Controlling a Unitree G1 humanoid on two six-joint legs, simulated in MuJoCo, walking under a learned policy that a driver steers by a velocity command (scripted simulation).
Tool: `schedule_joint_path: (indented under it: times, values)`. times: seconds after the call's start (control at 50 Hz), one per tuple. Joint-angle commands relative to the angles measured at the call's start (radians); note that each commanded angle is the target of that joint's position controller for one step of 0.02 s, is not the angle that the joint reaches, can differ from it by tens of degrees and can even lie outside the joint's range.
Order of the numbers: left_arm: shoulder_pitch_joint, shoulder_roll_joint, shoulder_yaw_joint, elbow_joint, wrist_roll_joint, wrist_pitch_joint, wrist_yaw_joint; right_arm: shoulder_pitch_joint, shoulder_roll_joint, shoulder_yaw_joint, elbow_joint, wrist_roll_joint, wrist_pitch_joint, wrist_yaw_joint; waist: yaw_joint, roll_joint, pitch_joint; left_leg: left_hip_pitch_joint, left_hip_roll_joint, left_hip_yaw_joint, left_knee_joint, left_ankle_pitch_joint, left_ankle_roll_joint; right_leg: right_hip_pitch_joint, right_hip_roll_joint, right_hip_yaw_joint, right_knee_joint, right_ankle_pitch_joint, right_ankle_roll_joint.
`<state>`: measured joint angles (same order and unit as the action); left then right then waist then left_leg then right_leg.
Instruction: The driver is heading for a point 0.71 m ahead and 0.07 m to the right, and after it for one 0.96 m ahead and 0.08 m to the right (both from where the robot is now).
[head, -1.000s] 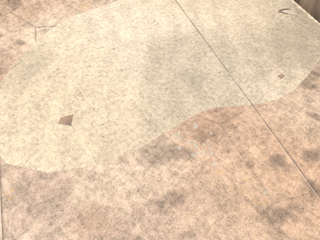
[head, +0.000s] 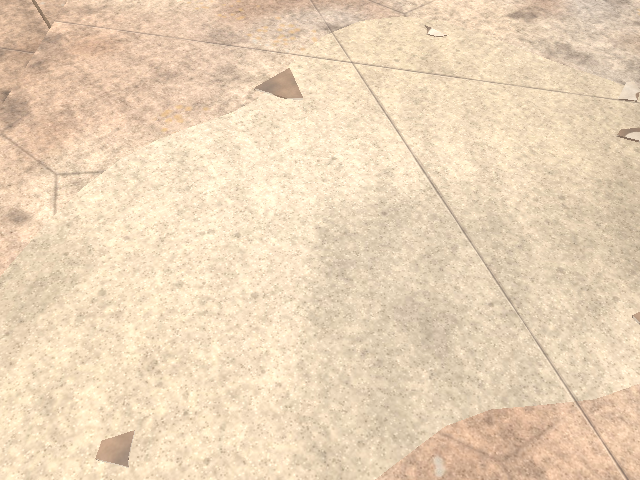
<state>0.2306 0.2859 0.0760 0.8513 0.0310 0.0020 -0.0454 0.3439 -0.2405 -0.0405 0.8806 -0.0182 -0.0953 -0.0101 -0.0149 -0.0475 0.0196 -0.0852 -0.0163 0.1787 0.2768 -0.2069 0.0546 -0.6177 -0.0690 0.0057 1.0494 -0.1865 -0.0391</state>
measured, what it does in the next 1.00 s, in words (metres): walks ahead: right foot, then left foot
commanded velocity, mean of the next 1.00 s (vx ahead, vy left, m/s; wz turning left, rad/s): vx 0.48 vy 0.00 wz -0.05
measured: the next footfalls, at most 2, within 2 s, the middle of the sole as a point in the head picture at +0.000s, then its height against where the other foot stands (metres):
right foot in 0.26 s outside the picture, level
left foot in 0.82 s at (335, 428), level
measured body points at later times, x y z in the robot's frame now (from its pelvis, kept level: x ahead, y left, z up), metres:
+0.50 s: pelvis +0.26 -0.08 +0.00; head +0.28 -0.09 +0.45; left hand +0.38 +0.17 -0.13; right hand +0.29 -0.35 -0.13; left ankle +0.34 +0.08 -0.67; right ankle +0.24 -0.11 -0.75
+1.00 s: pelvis +0.53 -0.07 -0.01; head +0.57 -0.07 +0.44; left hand +0.64 +0.18 -0.14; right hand +0.61 -0.36 -0.14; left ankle +0.57 -0.04 -0.75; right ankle +0.49 -0.21 -0.65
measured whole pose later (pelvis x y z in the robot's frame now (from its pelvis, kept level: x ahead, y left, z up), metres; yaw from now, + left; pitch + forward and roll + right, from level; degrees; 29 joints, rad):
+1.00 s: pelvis +0.53 -0.07 -0.01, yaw +1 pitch +0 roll +0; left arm 0.19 0.25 0.02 0.82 0.03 -0.06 0.01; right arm 0.25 -0.28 -0.07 0.86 0.00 -0.03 0.01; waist 0.00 -0.02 0.09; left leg -0.26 -0.14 0.02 0.42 -0.16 0.14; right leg -0.49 -0.04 0.02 1.21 -0.36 0.01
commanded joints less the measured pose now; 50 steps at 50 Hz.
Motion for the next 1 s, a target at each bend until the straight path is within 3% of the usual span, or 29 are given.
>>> schedule_joint_path:
  times: [0.02, 0.08, 0.16, 0.2, 0.22, 0.24, 0.26, 0.28, 0.3, 0.32, 0.34, 0.36, 0.4, 0.42, 0.48, 0.58, 0.7, 0.76, 0.8, 0.82, 0.84, 0.86, 0.88, 0.9, 0.92, 0.96, 1.0]
  values:
    - [-0.060, -0.005, -0.010, -0.079, 0.001, -0.002, -0.016, -0.005, -0.090, -0.018, -0.038, -0.001, -0.017, -0.001, 0.014, 0.122, 0.048, 0.010, 0.264, -0.105, -0.146, 0.268, 0.096, -0.093, -0.027, 0.002, -0.092, 0.112, 0.013]
    - [-0.169, -0.016, -0.024, -0.120, 0.002, -0.007, -0.028, 0.018, -0.111, -0.024, -0.021, -0.002, -0.016, -0.003, -0.009, 0.123, 0.069, 0.015, 0.261, -0.031, -0.140, 0.309, 0.085, -0.033, -0.014, -0.055, -0.267, 0.188, -0.002]
    - [-0.246, 0.002, -0.026, -0.161, 0.009, -0.007, -0.033, 0.075, -0.142, -0.034, 0.011, -0.003, 0.001, -0.011, -0.027, 0.117, 0.083, 0.130, 0.294, 0.025, -0.076, 0.465, 0.067, 0.008, 0.017, -0.120, -0.388, 0.098, -0.056]
    - [-0.216, 0.017, -0.018, -0.160, 0.013, -0.007, -0.025, 0.075, -0.168, -0.040, 0.019, -0.005, 0.014, -0.016, -0.004, 0.138, 0.047, 0.181, 0.297, 0.063, 0.049, 0.766, 0.053, 0.092, 0.076, -0.161, -0.415, -0.007, -0.096]
    - [-0.156, 0.030, -0.010, -0.146, 0.013, -0.009, -0.019, 0.075, -0.186, -0.044, 0.023, -0.006, 0.024, -0.018, 0.024, 0.148, 0.006, 0.195, 0.298, 0.075, 0.166, 0.900, 0.050, 0.168, 0.115, -0.174, -0.427, -0.064, -0.121]
    - [-0.047, 0.050, 0.003, -0.116, 0.014, -0.017, -0.011, 0.073, -0.199, -0.047, 0.021, -0.005, 0.035, -0.018, 0.070, 0.140, -0.060, 0.172, 0.293, 0.084, 0.340, 0.919, 0.045, 0.295, 0.155, -0.173, -0.467, -0.085, -0.148]
    - [0.124, 0.093, 0.026, -0.060, 0.023, -0.026, 0.004, 0.060, -0.196, -0.045, 0.007, -0.004, 0.041, -0.015, 0.148, 0.086, -0.156, 0.034, 0.271, 0.099, 0.595, 0.748, 0.014, 0.539, 0.149, -0.111, -0.541, -0.062, -0.186]
    - [0.191, 0.215, 0.060, -0.054, 0.029, -0.025, 0.021, 0.088, -0.097, -0.022, -0.054, 0.010, 0.035, -0.003, 0.137, -0.103, -0.265, -0.345, 0.174, 0.096, 0.946, 0.135, -0.039, 0.857, -0.137, 0.309, -0.578, -0.192, -0.289]
    - [0.177, 0.272, 0.071, -0.080, -0.005, -0.015, 0.025, 0.023, -0.119, -0.029, -0.112, 0.003, 0.023, 0.009, 0.122, -0.142, -0.330, -0.589, -0.002, -0.094, 1.161, -0.355, -0.075, 0.946, -0.294, 0.770, -0.747, -0.097, -0.388]
    - [0.160, 0.243, 0.065, -0.066, -0.016, -0.007, 0.033, -0.096, -0.144, -0.033, -0.135, -0.003, 0.016, 0.013, 0.135, -0.007, -0.199, -0.692, 0.064, -0.200, 1.158, -0.252, -0.063, 0.881, -0.255, 0.610, -0.766, -0.019, -0.352]
    - [0.111, 0.192, 0.052, -0.059, -0.023, -0.009, 0.040, -0.095, -0.124, -0.023, -0.136, 0.007, 0.004, 0.015, 0.093, 0.022, -0.087, -0.671, 0.105, -0.196, 1.074, -0.155, -0.056, 0.735, -0.227, 0.478, -0.772, 0.083, -0.320]
    - [0.057, 0.129, 0.033, -0.060, -0.020, -0.017, 0.044, -0.052, -0.111, -0.021, -0.105, 0.006, 0.004, 0.014, 0.038, 0.066, -0.038, -0.595, 0.140, -0.193, 0.974, -0.115, -0.051, 0.624, -0.174, 0.364, -0.787, 0.191, -0.265]
    - [0.005, 0.061, 0.007, -0.060, -0.023, -0.040, 0.043, 0.027, -0.091, -0.015, -0.062, -0.023, 0.040, 0.019, -0.020, 0.041, -0.040, -0.448, 0.160, -0.190, 0.885, -0.092, -0.060, 0.497, -0.110, 0.226, -0.822, 0.324, -0.218]
    - [0.024, 0.055, 0.002, -0.048, -0.024, -0.057, 0.039, 0.039, -0.085, -0.016, -0.053, -0.026, 0.055, 0.025, -0.023, 0.034, -0.048, -0.423, 0.153, -0.177, 0.874, -0.084, -0.062, 0.482, -0.100, 0.197, -0.835, 0.383, -0.216]
    - [0.085, 0.089, 0.008, -0.011, -0.022, -0.079, 0.034, -0.033, -0.079, -0.017, -0.064, -0.013, 0.073, 0.038, -0.007, 0.015, -0.002, -0.493, 0.158, -0.169, 0.793, 0.015, -0.058, 0.488, -0.087, 0.123, -0.890, 0.393, -0.184]
    - [0.144, 0.078, -0.004, 0.019, -0.015, -0.090, 0.039, -0.184, -0.077, -0.018, -0.096, 0.002, 0.070, 0.043, 0.047, 0.001, 0.055, -0.615, 0.111, -0.209, 0.616, 0.176, -0.037, 0.585, -0.087, 0.026, -0.931, 0.376, -0.118]
    - [0.192, 0.061, -0.022, 0.067, -0.010, -0.095, 0.065, -0.319, -0.050, 0.000, -0.144, -0.010, 0.060, 0.058, 0.079, 0.005, 0.099, -0.593, 0.058, -0.112, 0.378, 0.215, 0.005, 0.718, -0.125, -0.079, -0.917, 0.547, -0.094]
    - [0.178, 0.100, -0.020, 0.081, -0.004, -0.091, 0.081, -0.262, -0.063, -0.005, -0.141, -0.010, 0.061, 0.053, 0.035, -0.034, 0.044, -0.464, -0.018, -0.042, 0.326, 0.083, 0.062, 0.787, -0.145, -0.128, -0.750, 0.979, -0.068]
    - [0.156, 0.132, -0.012, 0.078, 0.005, -0.077, 0.087, -0.088, -0.101, -0.024, -0.093, -0.014, 0.056, 0.045, -0.043, -0.056, -0.056, -0.285, -0.077, -0.030, 0.296, -0.008, 0.113, 0.783, -0.155, -0.149, -0.479, 1.137, -0.064]
    - [0.132, 0.143, -0.011, 0.065, -0.001, -0.072, 0.086, 0.060, -0.133, -0.042, -0.051, -0.025, 0.048, 0.039, -0.118, -0.030, -0.130, -0.078, -0.072, -0.080, 0.213, 0.021, 0.152, 0.670, -0.138, -0.172, -0.253, 0.982, -0.056]
    - [0.124, 0.111, -0.022, 0.023, -0.006, -0.080, 0.080, 0.193, -0.230, -0.073, -0.032, -0.034, 0.050, 0.024, -0.165, 0.095, -0.234, 0.157, 0.145, -0.361, 0.193, -0.013, 0.232, 0.449, -0.070, -0.199, 0.091, 0.548, -0.039]
    - [0.159, 0.045, -0.028, -0.033, -0.029, -0.090, 0.059, 0.107, -0.297, -0.089, -0.057, -0.016, 0.061, 0.021, -0.059, 0.328, -0.286, 0.384, 0.387, -0.932, 0.074, 0.218, 0.415, 0.018, 0.184, -0.096, 0.433, -0.349, 0.016]
    - [0.091, 0.090, -0.026, -0.033, -0.006, -0.095, 0.058, 0.067, -0.267, -0.089, -0.055, 0.024, 0.063, 0.025, -0.076, 0.112, -0.227, 0.330, 0.359, -0.819, 0.069, 0.358, 0.402, -0.063, 0.098, 0.067, 0.451, -0.276, 0.004]
    - [0.049, 0.080, -0.030, -0.054, -0.020, -0.105, 0.057, 0.013, -0.220, -0.076, -0.065, 0.022, 0.062, 0.020, -0.051, 0.068, -0.122, 0.201, 0.339, -0.674, 0.072, 0.528, 0.369, -0.061, 0.055, 0.062, 0.399, -0.203, 0.011]
    - [0.053, 0.076, -0.029, -0.050, -0.021, -0.105, 0.060, -0.023, -0.164, -0.061, -0.063, 0.018, 0.062, 0.019, -0.008, -0.012, -0.040, 0.069, 0.288, -0.568, 0.056, 0.673, 0.317, -0.014, 0.025, 0.048, 0.311, -0.178, 0.022]
    - [0.067, 0.066, -0.031, -0.056, 0.006, -0.065, 0.059, -0.071, -0.129, -0.047, -0.071, 0.024, 0.057, 0.014, 0.040, 0.006, -0.018, -0.065, 0.196, -0.437, 0.030, 0.745, 0.254, 0.078, 0.005, 0.041, 0.193, -0.172, 0.055]
    - [0.081, 0.047, -0.034, -0.067, 0.009, -0.032, 0.058, -0.058, -0.163, -0.052, -0.068, 0.020, 0.047, 0.017, 0.056, 0.043, -0.042, -0.099, 0.154, -0.389, 0.039, 0.870, 0.238, 0.108, 0.020, 0.018, 0.114, -0.154, 0.080]
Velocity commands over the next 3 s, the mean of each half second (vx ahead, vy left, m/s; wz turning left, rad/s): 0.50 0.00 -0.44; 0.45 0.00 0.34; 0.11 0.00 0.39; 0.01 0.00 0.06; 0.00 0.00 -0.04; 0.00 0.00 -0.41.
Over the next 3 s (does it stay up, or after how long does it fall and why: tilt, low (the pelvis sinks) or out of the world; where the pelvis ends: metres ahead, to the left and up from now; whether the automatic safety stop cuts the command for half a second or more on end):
stays up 0.70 -0.12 0.00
